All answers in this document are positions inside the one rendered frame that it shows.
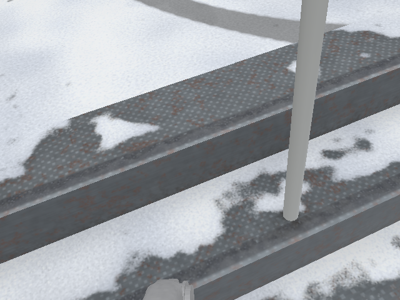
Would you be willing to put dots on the robot left thigh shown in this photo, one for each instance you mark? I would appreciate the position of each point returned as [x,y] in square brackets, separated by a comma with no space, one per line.
[169,289]

